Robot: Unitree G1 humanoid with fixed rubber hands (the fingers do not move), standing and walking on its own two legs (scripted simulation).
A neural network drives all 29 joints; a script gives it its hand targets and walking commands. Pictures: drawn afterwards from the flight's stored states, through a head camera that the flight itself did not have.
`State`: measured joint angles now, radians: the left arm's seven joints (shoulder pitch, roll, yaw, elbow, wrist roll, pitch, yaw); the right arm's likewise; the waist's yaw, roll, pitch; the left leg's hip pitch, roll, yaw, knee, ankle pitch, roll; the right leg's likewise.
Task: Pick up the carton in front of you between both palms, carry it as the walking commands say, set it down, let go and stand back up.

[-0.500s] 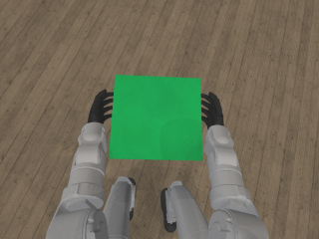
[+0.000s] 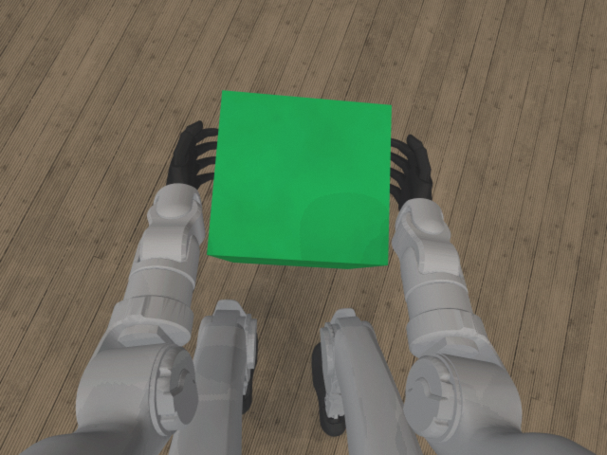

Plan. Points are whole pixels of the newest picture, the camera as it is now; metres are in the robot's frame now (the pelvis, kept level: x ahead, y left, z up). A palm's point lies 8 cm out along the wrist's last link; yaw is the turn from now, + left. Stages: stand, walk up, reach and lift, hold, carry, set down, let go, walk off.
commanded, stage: set down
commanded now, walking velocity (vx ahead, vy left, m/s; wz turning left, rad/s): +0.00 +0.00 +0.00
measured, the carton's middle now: (298, 198) +0.45 +0.00 -0.17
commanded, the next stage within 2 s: none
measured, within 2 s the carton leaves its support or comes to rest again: rests again in 1.06 s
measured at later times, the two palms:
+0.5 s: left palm (208, 187) +0.49 +0.15 -0.25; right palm (379, 203) +0.47 -0.15 -0.24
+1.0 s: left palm (214, 192) +0.50 +0.15 -0.33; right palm (365, 210) +0.47 -0.15 -0.33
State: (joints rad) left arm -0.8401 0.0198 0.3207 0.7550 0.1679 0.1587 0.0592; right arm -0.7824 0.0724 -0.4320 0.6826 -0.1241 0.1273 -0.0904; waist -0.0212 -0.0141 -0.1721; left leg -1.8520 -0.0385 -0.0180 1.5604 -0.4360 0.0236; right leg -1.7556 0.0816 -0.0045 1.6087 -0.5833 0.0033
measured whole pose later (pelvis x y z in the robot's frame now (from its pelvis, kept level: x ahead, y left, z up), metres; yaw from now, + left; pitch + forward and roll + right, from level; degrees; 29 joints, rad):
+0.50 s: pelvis -0.03 +0.00 -0.12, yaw -2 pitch +43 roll -4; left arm -1.21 0.16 0.25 0.92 0.08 0.19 0.10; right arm -1.10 -0.03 -0.44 0.77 -0.06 0.17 -0.13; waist -0.01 -0.03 0.04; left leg -2.25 -0.03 -0.01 1.95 -0.45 0.03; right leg -2.14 0.10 -0.03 2.01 -0.63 0.02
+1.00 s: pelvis -0.03 -0.01 -0.18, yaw -2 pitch +38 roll -3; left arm -1.35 0.29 0.11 1.08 -0.07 0.16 0.10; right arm -1.22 -0.09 -0.33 0.87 0.05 0.16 -0.20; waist 0.00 -0.03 0.22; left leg -2.34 -0.02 -0.01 2.16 -0.48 0.02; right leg -2.23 0.11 -0.05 2.23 -0.67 0.01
